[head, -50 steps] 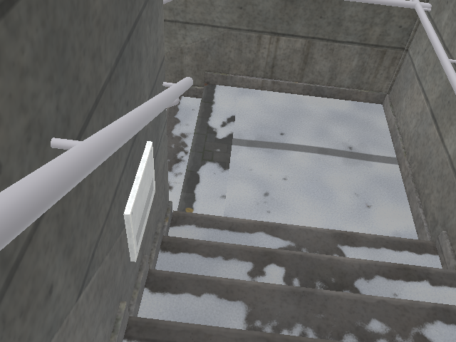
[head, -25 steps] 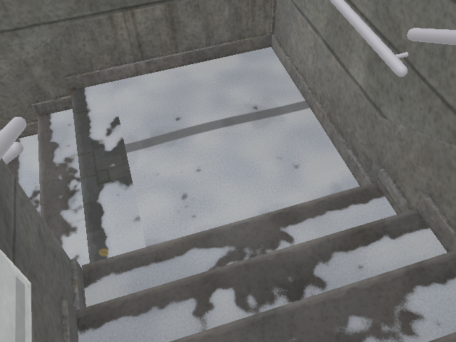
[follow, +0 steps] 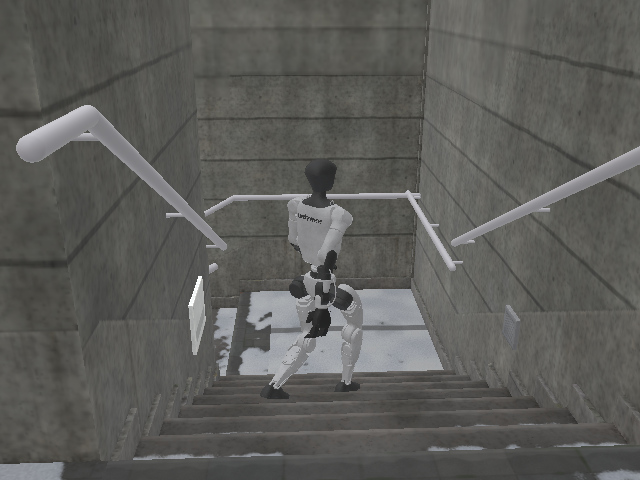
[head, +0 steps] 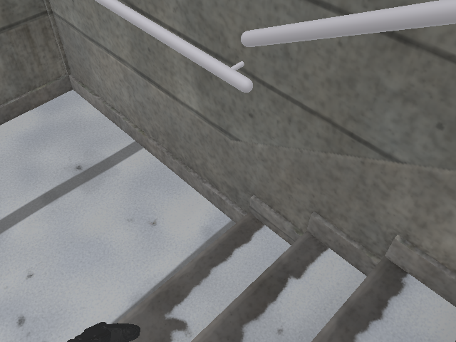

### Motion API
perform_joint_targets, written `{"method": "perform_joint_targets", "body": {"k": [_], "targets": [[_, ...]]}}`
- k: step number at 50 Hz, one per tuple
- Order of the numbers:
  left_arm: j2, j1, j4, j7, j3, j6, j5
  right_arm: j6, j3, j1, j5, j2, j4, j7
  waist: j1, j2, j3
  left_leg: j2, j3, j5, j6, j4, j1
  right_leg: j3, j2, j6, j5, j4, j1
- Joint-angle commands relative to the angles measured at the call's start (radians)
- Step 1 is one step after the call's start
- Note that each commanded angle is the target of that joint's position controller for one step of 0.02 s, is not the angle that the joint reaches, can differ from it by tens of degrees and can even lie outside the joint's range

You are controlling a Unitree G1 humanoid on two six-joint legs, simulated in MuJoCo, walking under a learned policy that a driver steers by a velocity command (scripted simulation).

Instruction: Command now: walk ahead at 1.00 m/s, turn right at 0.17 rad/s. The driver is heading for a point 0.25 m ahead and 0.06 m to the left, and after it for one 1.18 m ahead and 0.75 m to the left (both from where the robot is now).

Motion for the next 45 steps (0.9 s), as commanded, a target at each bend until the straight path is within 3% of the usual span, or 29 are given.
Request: {"method": "perform_joint_targets", "body": {"k": [1, 2, 3, 4, 6, 8, 11, 13, 16, 17, 18, 19, 20, 22, 23, 25, 28, 30, 34, 35, 36, 37, 38, 39, 41, 42, 43, 44, 45], "targets": [[0.25, 0.646, 0.177, 0.025, 0.086, 0.04, -0.015, -0.012, -0.072, -0.315, 0.007, -0.298, -0.108, -0.025, 0.438, -0.053, -0.057, 0.015, -0.059, 0.066, -0.02, 0.699, -0.754, 0.155, -0.159, -0.071, 0.088, 0.0, 0.89], [0.242, 0.608, 0.165, 0.015, 0.067, 0.004, 0.021, -0.032, -0.068, -0.156, 0.045, -0.229, -0.179, -0.028, 0.281, -0.033, -0.182, 0.056, -0.289, 0.027, 0.001, 0.611, -0.877, 0.352, -0.346, -0.092, 0.431, 0.211, 1.054], [0.237, 0.605, 0.163, 0.014, 0.085, 0.004, 0.033, -0.029, -0.057, -0.118, 0.047, -0.195, -0.177, -0.02, 0.279, 0.023, -0.257, 0.108, -0.272, 0.075, -0.012, 0.523, -1.043, 0.555, -0.453, -0.218, 0.028, 0.11, 1.119], [0.206, 0.495, 0.149, 0.036, 0.09, -0.01, 0.038, -0.026, -0.054, -0.169, 0.005, -0.181, -0.186, -0.001, 0.218, 0.102, -0.181, 0.173, -0.242, 0.264, 0.001, 0.318, -1.048, 0.603, -0.446, -0.241, -0.544, -0.068, 0.889], [0.114, 0.289, 0.108, 0.06, 0.069, -0.046, 0.038, 0.013, -0.072, -0.236, -0.057, -0.152, -0.163, 0.021, 0.101, 0.142, 0.008, 0.233, -0.29, 0.419, -0.046, -0.011, -0.725, 0.52, -0.393, -0.211, -0.464, -0.13, 0.305], [0.116, 0.353, 0.102, 0.041, 0.063, -0.088, 0.008, 0.083, -0.051, -0.234, -0.064, -0.079, -0.158, 0.028, 0.081, 0.084, 0.074, 0.222, -0.177, 0.444, -0.067, -0.13, -0.563, 0.367, -0.358, -0.182, -0.151, -0.081, 0.046], [0.051, 0.27, 0.13, 0.052, 0.064, -0.111, -0.062, 0.065, -0.028, -0.314, -0.007, -0.033, -0.206, 0.069, -0.009, -0.028, 0.052, 0.179, -0.124, 1.22, -0.062, -0.553, -0.234, 0.018, -0.11, 0.042, -0.613, 0.05, -0.199], [0.09, 0.286, 0.116, 0.067, 0.069, -0.111, -0.055, 0.072, -0.031, -0.382, -0.002, -0.069, -0.208, 0.079, 0.041, 0.035, 0.049, 0.122, -0.038, 1.393, -0.056, -0.567, -0.119, -0.038, -0.135, 0.075, -0.665, 0.109, -0.195], [0.13, 0.294, 0.131, 0.063, 0.079, -0.086, -0.017, 0.083, -0.056, -0.309, -0.024, -0.159, -0.199, 0.066, 0.037, -0.004, 0.049, 0.026, 0.131, 1.244, 0.011, -0.569, -0.043, -0.118, -0.154, 0.077, -0.108, 0.45, -0.028], [0.177, 0.305, 0.119, 0.06, 0.086, -0.057, -0.002, 0.089, -0.084, -0.188, -0.023, -0.203, -0.175, 0.06, -0.011, 0.008, -0.04, -0.007, 0.141, 1.059, 0.052, -0.588, 0.078, -0.13, -0.169, 0.068, 0.165, 0.655, 0.05], [0.213, 0.226, 0.107, 0.077, 0.09, -0.035, -0.005, 0.087, -0.103, 0.019, -0.031, -0.248, -0.137, 0.053, -0.159, -0.002, -0.071, 0.033, 0.114, 0.994, 0.143, -0.702, 0.185, -0.128, -0.178, 0.065, 0.28, 1.102, 0.036], [0.111, 0.171, 0.102, 0.099, 0.083, 0.005, -0.005, 0.09, -0.113, 0.002, -0.015, -0.265, -0.139, 0.064, -0.209, 0.182, 0.053, 0.192, -0.165, 0.98, 0.27, -1.004, 0.12, -0.107, -0.019, 0.068, -0.479, 1.7, -0.104], [0.017, 0.183, -0.022, 0.11, 0.051, 0.005, -0.002, 0.061, -0.098, -0.093, -0.008, -0.32, -0.139, 0.049, 0.0, 0.462, 0.159, 0.214, -0.217, 1.859, 0.166, -0.592, 0.202, -0.057, 0.029, 0.076, -0.934, 1.724, -0.506], [0.111, 0.233, -0.055, 0.084, 0.048, -0.026, 0.041, 0.042, -0.08, -0.089, -0.006, -0.29, -0.164, 0.018, 0.047, 0.026, 0.002, 0.313, -0.513, 1.416, 0.219, -0.673, 0.36, 0.111, -0.072, 0.073, -0.801, 1.325, -0.699], [0.136, 0.305, -0.015, 0.073, 0.06, -0.03, 0.054, 0.051, -0.082, -0.151, -0.018, -0.314, -0.188, 0.018, 0.11, -0.057, 0.028, 0.309, -0.547, 1.195, 0.226, -0.648, 0.217, 0.123, -0.107, 0.076, -0.847, 1.235, -0.654], [0.11, 0.156, -0.068, 0.052, 0.05, -0.019, 0.07, 0.005, -0.081, -0.227, -0.014, -0.31, -0.218, 0.009, 0.149, 0.052, 0.068, 0.359, -0.775, 0.988, 0.33, -0.746, -0.073, 0.208, -0.138, 0.158, -0.609, 0.792, -0.59], [0.11, 0.166, -0.026, 0.028, 0.047, 0.011, 0.046, -0.011, -0.085, -0.348, -0.011, -0.323, -0.247, 0.013, 0.166, 0.114, 0.065, 0.206, -0.549, 1.034, 0.251, -0.782, -0.511, 0.051, -0.038, 0.17, -0.215, 0.53, 0.043], [0.126, 0.088, -0.067, 0.02, 0.054, -0.03, 0.014, -0.044, -0.058, -0.307, 0.031, -0.2, -0.221, 0.009, 0.111, 0.024, 0.071, 0.085, -0.473, 0.682, 0.179, -0.611, -0.38, 0.139, -0.088, 0.139, 0.267, 0.154, -0.017], [0.078, 0.117, -0.108, 0.029, 0.039, -0.018, -0.039, -0.002, -0.065, -0.235, -0.007, -0.231, -0.185, 0.016, 0.064, 0.151, 0.063, 0.033, -0.472, 0.644, 0.119, -0.42, -0.362, 0.11, -0.004, 0.177, 0.13, -0.072, 0.321], [0.121, 0.412, -0.036, 0.034, 0.07, -0.025, -0.035, 0.002, -0.064, -0.35, -0.038, -0.25, -0.199, 0.018, 0.244, 0.154, -0.08, 0.022, -0.431, 0.854, 0.103, -0.124, -0.412, 0.084, 0.008, 0.163, 0.26, 0.061, 0.596], [0.184, 0.736, 0.045, 0.047, 0.096, -0.028, -0.014, -0.002, -0.075, -0.467, -0.019, -0.286, -0.228, 0.022, 0.454, 0.125, -0.174, 0.014, -0.376, 0.996, 0.083, 0.226, -0.532, 0.126, -0.054, 0.147, 0.285, -0.015, 0.877], [0.238, 0.877, 0.109, 0.049, 0.122, -0.024, 0.008, -0.006, -0.086, -0.579, -0.001, -0.251, -0.255, 0.013, 0.549, -0.072, -0.114, -0.09, -0.299, 0.344, 0.055, 0.627, -0.728, 0.172, -0.139, 0.105, 0.186, -0.075, 0.982], [0.236, 0.792, 0.101, 0.019, 0.109, -0.029, 0.055, -0.003, -0.065, -0.454, 0.048, -0.157, -0.321, -0.01, 0.371, -0.107, -0.111, -0.058, -0.292, 0.054, 0.054, 0.782, -0.9, 0.291, -0.338, 0.121, 0.36, 0.165, 1.019], [0.188, 0.657, 0.062, -0.002, 0.096, -0.028, 0.04, 0.003, -0.047, -0.232, 0.054, -0.109, -0.308, -0.031, 0.193, -0.167, -0.156, 0.05, -0.248, 0.14, 0.055, 0.658, -0.929, 0.44, -0.457, 0.102, 0.572, 0.2, 0.961], [0.138, 0.569, 0.031, -0.002, 0.09, -0.028, 0.006, 0.052, -0.058, -0.343, -0.038, -0.161, -0.281, -0.009, 0.196, 0.017, -0.012, 0.125, -0.167, 0.214, 0.058, 0.608, -0.955, 0.595, -0.454, -0.047, -0.411, -0.076, 0.589], [0.123, 0.519, 0.051, 0.009, 0.081, -0.056, -0.005, 0.053, -0.067, -0.46, -0.07, -0.168, -0.341, 0.011, 0.168, -0.109, 0.096, 0.218, -0.228, 0.342, 0.045, 0.425, -1.059, 0.724, -0.532, -0.095, -0.538, -0.052, 0.448], [0.089, 0.551, 0.077, 0.02, 0.07, -0.072, -0.016, 0.063, -0.073, -0.576, -0.068, -0.194, -0.364, 0.022, 0.19, -0.002, 0.214, 0.245, -0.259, 0.368, 0.038, 0.336, -1.074, 0.667, -0.507, -0.062, -0.414, -0.019, 0.313], [0.055, 0.501, 0.095, 0.04, 0.054, -0.084, -0.006, 0.061, -0.074, -0.622, -0.025, -0.181, -0.376, 0.049, 0.155, 0.099, 0.259, 0.23, -0.295, 0.6, -0.005, -0.018, -0.866, 0.425, -0.386, 0.0, -0.402, -0.039, 0.056], [0.138, 0.425, 0.077, 0.058, 0.078, -0.088, -0.002, 0.055, -0.068, -0.627, -0.018, -0.153, -0.39, 0.073, 0.117, 0.014, 0.24, 0.196, -0.182, 0.753, -0.027, -0.202, -0.685, 0.278, -0.318, 0.052, -0.42, -0.084, -0.066]]}}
